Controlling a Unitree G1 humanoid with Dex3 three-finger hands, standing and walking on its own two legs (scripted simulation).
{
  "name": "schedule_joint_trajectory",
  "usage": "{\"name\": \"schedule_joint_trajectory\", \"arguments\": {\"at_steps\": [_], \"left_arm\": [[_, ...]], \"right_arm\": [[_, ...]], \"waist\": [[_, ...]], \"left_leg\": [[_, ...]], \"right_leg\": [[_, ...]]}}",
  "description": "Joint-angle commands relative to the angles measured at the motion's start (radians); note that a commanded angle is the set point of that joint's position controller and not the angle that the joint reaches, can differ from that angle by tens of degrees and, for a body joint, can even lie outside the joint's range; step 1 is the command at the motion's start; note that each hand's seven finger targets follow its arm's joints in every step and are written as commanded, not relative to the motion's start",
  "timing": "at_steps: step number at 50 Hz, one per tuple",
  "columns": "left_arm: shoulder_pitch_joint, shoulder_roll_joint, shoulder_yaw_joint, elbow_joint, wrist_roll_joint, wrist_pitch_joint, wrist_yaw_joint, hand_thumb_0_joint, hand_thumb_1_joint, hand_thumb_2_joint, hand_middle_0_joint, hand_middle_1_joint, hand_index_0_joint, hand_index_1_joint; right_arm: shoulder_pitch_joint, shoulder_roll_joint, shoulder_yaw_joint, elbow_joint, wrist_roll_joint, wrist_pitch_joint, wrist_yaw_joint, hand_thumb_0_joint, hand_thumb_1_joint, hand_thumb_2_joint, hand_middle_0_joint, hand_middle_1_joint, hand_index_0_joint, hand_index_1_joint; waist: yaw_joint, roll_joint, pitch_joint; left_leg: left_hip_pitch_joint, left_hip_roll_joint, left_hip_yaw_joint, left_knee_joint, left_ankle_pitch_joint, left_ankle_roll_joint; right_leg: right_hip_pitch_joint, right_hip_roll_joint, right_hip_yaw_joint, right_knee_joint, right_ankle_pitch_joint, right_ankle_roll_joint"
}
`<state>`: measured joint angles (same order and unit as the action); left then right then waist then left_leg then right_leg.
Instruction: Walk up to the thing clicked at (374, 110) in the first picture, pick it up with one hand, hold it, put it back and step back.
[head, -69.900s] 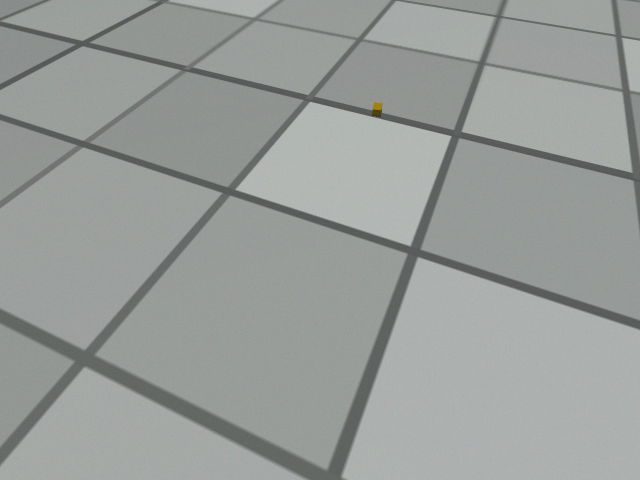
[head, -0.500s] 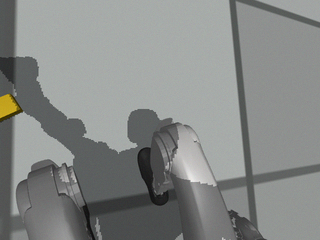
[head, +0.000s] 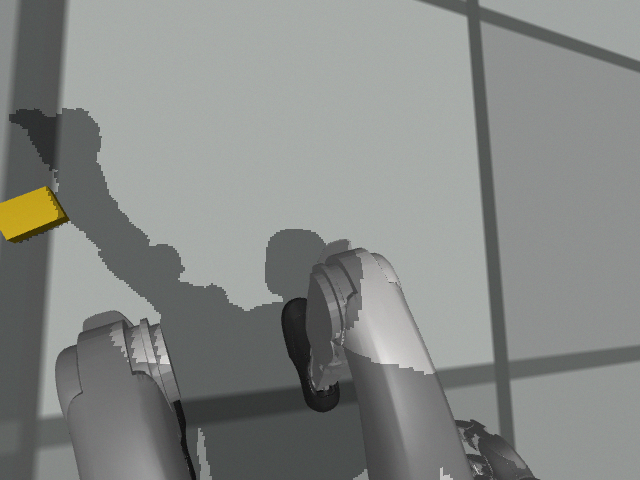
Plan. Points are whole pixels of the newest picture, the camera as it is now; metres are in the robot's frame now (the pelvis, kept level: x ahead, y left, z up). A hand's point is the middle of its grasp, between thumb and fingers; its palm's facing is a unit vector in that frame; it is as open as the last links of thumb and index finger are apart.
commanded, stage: withdraw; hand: left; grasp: from above
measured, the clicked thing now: (30, 214) +0.47 +0.25 -0.33
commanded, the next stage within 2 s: home in 0.12 s
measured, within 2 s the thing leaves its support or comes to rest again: neither
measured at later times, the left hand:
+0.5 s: hand out of the picture +0.53 +0.31 -0.12, palm faces -0.49 -0.07 -0.87, open 9.4 cm
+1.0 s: hand out of the picture +0.55 +0.30 -0.02, palm faces -0.46 -0.09 -0.89, open 9.9 cm
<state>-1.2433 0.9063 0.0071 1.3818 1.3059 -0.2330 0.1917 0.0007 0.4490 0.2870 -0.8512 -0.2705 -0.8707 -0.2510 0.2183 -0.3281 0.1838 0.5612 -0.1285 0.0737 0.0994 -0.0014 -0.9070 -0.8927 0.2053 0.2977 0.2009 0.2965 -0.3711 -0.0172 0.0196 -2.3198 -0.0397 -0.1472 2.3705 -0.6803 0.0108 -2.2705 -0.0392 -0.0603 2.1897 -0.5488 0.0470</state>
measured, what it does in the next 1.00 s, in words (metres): rises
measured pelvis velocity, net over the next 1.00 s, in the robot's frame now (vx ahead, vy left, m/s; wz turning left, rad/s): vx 0.00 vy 0.01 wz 0.02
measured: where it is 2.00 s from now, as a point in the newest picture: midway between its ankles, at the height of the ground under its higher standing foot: (247, 413)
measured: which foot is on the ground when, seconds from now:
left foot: down 0.00-1.00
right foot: down 0.00-1.00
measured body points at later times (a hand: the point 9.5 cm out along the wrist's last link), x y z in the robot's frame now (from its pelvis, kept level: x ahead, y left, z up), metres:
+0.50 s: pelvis -0.01 +0.01 +0.01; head +0.27 +0.10 +0.36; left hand +0.55 +0.31 -0.07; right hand +0.01 -0.28 -0.05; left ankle +0.07 +0.11 -0.31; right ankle +0.14 -0.14 -0.31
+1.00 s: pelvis +0.00 +0.01 +0.07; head +0.25 +0.09 +0.43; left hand +0.57 +0.30 +0.03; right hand +0.04 -0.26 -0.02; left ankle +0.07 +0.12 -0.31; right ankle +0.14 -0.14 -0.31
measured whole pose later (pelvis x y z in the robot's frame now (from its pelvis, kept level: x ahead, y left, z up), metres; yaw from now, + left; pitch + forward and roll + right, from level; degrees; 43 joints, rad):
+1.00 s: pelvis +0.00 +0.01 +0.07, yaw +1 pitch +38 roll -11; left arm -1.17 0.89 0.02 1.16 1.16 -0.27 -0.10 0.00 0.20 0.70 -0.44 -0.54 -0.44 -0.54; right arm 0.23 -0.29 0.14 0.52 -0.08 0.17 0.01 0.00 -0.90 -0.89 0.21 0.30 0.20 0.30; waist -0.32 0.05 -0.07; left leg -2.15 -0.02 -0.10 2.16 -0.67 0.05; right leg -2.11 -0.04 -0.03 1.99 -0.55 0.03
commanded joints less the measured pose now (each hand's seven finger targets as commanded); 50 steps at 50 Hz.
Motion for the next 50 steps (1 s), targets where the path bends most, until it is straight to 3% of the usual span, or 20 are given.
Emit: {"name": "schedule_joint_trajectory", "arguments": {"at_steps": [1,4,7,11,13,15,17,19,21,24,25,28,30,34,37,38,41,45,47,50], "left_arm": [[-0.465,0.261,0.073,-0.214,-0.003,0.074,0.111,0.0,0.232,0.371,-0.758,-0.288,-0.759,-0.288],[-0.419,0.215,0.035,-0.1,-0.02,0.139,0.087,0.0,0.214,0.386,-0.752,-0.286,-0.746,-0.292],[-0.386,0.171,-0.025,-0.071,-0.05,0.165,0.006,0.0,0.245,0.367,-0.776,-0.279,-0.773,-0.283],[-0.342,0.131,-0.073,-0.051,-0.099,0.142,-0.119,0.0,0.275,0.356,-0.779,-0.294,-0.784,-0.289],[-0.34,0.15,-0.072,-0.054,-0.123,0.104,-0.182,0.0,0.266,0.516,-0.619,-0.454,-0.624,-0.449],[-0.322,0.215,-0.03,-0.079,-0.145,0.057,-0.223,0.0,0.215,0.676,-0.459,-0.536,-0.464,-0.551],[-0.326,0.329,0.05,-0.179,-0.149,-0.002,-0.236,0.0,0.227,0.836,-0.299,-0.505,-0.304,-0.518],[-0.325,0.369,0.097,-0.271,-0.128,-0.056,-0.226,0.0,0.117,0.676,-0.459,-0.633,-0.464,-0.589],[-0.373,0.39,0.119,-0.386,-0.092,-0.101,-0.197,0.0,0.168,0.516,-0.619,-0.614,-0.624,-0.581],[-0.387,0.433,0.172,-0.566,-0.099,-0.118,-0.125,0.0,0.182,0.542,-0.638,-0.608,-0.667,-0.579],[-0.397,0.431,0.181,-0.595,-0.102,-0.108,-0.103,0.0,0.176,0.529,-0.618,-0.611,-0.652,-0.577],[-0.377,0.316,0.11,-0.523,-0.087,-0.065,-0.084,0.0,0.08,0.499,-0.552,-0.569,-0.578,-0.542],[-0.405,0.268,0.055,-0.474,-0.072,-0.035,-0.1,0.0,0.101,0.484,-0.639,-0.48,-0.635,-0.455],[-0.347,0.134,-0.054,-0.333,-0.094,-0.003,-0.192,0.0,0.148,0.45,-0.663,-0.39,-0.668,-0.385],[-0.351,0.11,-0.093,-0.288,-0.114,-0.005,-0.26,0.0,0.275,0.502,-0.613,-0.446,-0.62,-0.439],[-0.335,0.105,-0.095,-0.26,-0.13,-0.009,-0.278,0.0,0.195,0.446,-0.67,-0.398,-0.678,-0.39],[-0.341,0.145,-0.067,-0.254,-0.161,-0.03,-0.299,0.0,0.232,0.686,-0.43,-0.623,-0.438,-0.63],[-0.281,0.279,0.043,-0.291,-0.153,-0.048,-0.279,0.0,0.27,0.944,-0.235,-0.536,-0.219,-0.55],[-0.272,0.32,0.099,-0.375,-0.161,-0.04,-0.257,0.0,0.11,0.784,-0.395,-0.607,-0.379,-0.596],[-0.346,0.325,0.137,-0.529,-0.188,-0.017,-0.222,0.0,-0.011,0.582,-0.542,-0.547,-0.537,-0.553]], "right_arm": [[0.236,-0.264,-0.119,0.0,0.014,-0.003,-0.004,0.0,-0.909,-0.901,0.2,0.3,0.199,0.3],[0.221,-0.253,-0.119,0.028,0.021,0.007,-0.004,0.0,-0.912,-0.902,0.2,0.3,0.199,0.3],[0.212,-0.248,-0.114,0.05,0.028,0.019,-0.012,0.0,-0.911,-0.902,0.199,0.3,0.199,0.3],[0.221,-0.265,-0.097,0.042,0.031,0.032,-0.036,0.0,-0.906,-0.898,0.199,0.299,0.199,0.299],[0.237,-0.277,-0.084,0.045,0.027,0.038,-0.053,0.0,-0.89,-0.896,0.199,0.299,0.199,0.299],[0.235,-0.297,-0.079,0.029,0.02,0.041,-0.067,0.0,-0.89,-0.896,0.199,0.299,0.199,0.299],[0.23,-0.296,-0.079,0.009,0.011,0.05,-0.076,0.0,-0.892,-0.897,0.199,0.299,0.199,0.299],[0.23,-0.298,-0.091,-0.024,0.009,0.057,-0.081,0.0,-0.925,-0.903,0.2,0.3,0.2,0.3],[0.235,-0.29,-0.097,-0.033,0.01,0.061,-0.081,0.0,-0.925,-0.904,0.2,0.3,0.2,0.3],[0.221,-0.274,-0.126,-0.042,0.022,0.064,-0.072,0.0,-0.926,-0.906,0.2,0.3,0.2,0.3],[0.224,-0.278,-0.142,-0.034,0.026,0.067,-0.069,0.0,-0.923,-0.904,0.2,0.3,0.2,0.3],[0.23,-0.269,-0.16,0.005,0.032,0.079,-0.065,0.0,-0.924,-0.905,0.201,0.3,0.2,0.3],[0.238,-0.247,-0.151,0.029,0.039,0.088,-0.069,0.0,-0.916,-0.903,0.199,0.3,0.199,0.3],[0.241,-0.231,-0.139,0.067,0.044,0.091,-0.083,0.0,-0.913,-0.901,0.2,0.3,0.2,0.3],[0.221,-0.23,-0.125,0.056,0.048,0.092,-0.103,0.0,-0.887,-0.896,0.2,0.3,0.199,0.3],[0.216,-0.232,-0.12,0.046,0.049,0.092,-0.108,0.0,-0.905,-0.898,0.199,0.3,0.199,0.3],[0.199,-0.232,-0.109,0.025,0.046,0.089,-0.121,0.0,-0.888,-0.896,0.199,0.299,0.199,0.299],[0.208,-0.225,-0.121,-0.029,0.045,0.095,-0.117,0.0,-0.891,-0.896,0.199,0.299,0.199,0.299],[0.203,-0.217,-0.135,-0.056,0.051,0.102,-0.105,0.0,-0.919,-0.904,0.2,0.3,0.199,0.3],[0.203,-0.211,-0.158,-0.056,0.062,0.114,-0.09,0.0,-0.923,-0.908,0.2,0.3,0.199,0.3]], "waist": [[0.0,0.626,-0.886],[-0.022,0.519,-0.762],[-0.025,0.431,-0.7],[-0.059,0.276,-0.606],[-0.073,0.218,-0.548],[-0.055,0.205,-0.535],[0.006,0.299,-0.629],[0.035,0.418,-0.735],[0.033,0.527,-0.86],[0.075,0.644,-1.024],[0.07,0.678,-1.027],[0.034,0.631,-0.884],[0.02,0.578,-0.832],[-0.024,0.419,-0.699],[-0.04,0.313,-0.63],[-0.036,0.276,-0.604],[-0.012,0.268,-0.605],[0.067,0.391,-0.761],[0.119,0.501,-0.894],[0.129,0.569,-1.037]], "left_leg": [[0.724,0.016,0.071,-0.337,0.289,-0.024],[0.6,0.012,0.085,-0.353,0.196,-0.003],[0.518,0.014,0.094,-0.352,0.127,0.016],[0.427,0.014,0.086,-0.323,0.147,0.026],[0.396,0.012,0.08,-0.304,0.16,0.029],[0.387,0.009,0.073,-0.29,0.168,0.021],[0.478,0.007,0.067,-0.296,0.205,0.0],[0.615,0.004,0.039,-0.3,0.272,-0.026],[0.748,0.01,0.028,-0.305,0.345,-0.04],[0.853,0.005,0.044,-0.337,0.371,-0.036],[0.87,0.002,0.032,-0.359,0.364,-0.041],[0.856,0.004,0.022,-0.405,0.275,-0.033],[0.795,0.011,0.057,-0.426,0.188,-0.012],[0.682,0.02,0.064,-0.452,0.088,0.013],[0.618,0.02,0.055,-0.45,0.099,0.022],[0.606,0.021,0.049,-0.455,0.111,0.021],[0.625,0.022,0.038,-0.465,0.162,0.009],[0.764,0.018,0.018,-0.482,0.338,-0.025],[0.899,0.018,0.009,-0.51,0.435,-0.037],[1.027,0.025,0.007,-0.547,0.491,-0.034]], "right_leg": [[0.38,0.034,-0.093,-0.137,0.204,-0.095],[0.364,0.041,-0.084,-0.18,0.145,-0.09],[0.376,0.051,-0.077,-0.209,0.089,-0.091],[0.435,0.05,-0.079,-0.243,0.085,-0.091],[0.457,0.045,-0.08,-0.26,0.086,-0.091],[0.463,0.038,-0.081,-0.264,0.08,-0.093],[0.479,0.033,-0.075,-0.238,0.095,-0.098],[0.436,0.031,-0.081,-0.203,0.134,-0.109],[0.41,0.028,-0.086,-0.171,0.184,-0.109],[0.439,0.027,-0.069,-0.166,0.208,-0.106],[0.415,0.024,-0.065,-0.168,0.204,-0.105],[0.338,0.027,-0.067,-0.226,0.137,-0.105],[0.357,0.034,-0.06,-0.279,0.092,-0.103],[0.383,0.04,-0.063,-0.337,0.043,-0.093],[0.415,0.041,-0.066,-0.359,0.056,-0.093],[0.427,0.038,-0.067,-0.364,0.06,-0.093],[0.444,0.033,-0.064,-0.36,0.087,-0.095],[0.453,0.028,-0.054,-0.314,0.172,-0.108],[0.462,0.026,-0.042,-0.3,0.201,-0.109],[0.496,0.032,-0.025,-0.315,0.227,-0.102]]}}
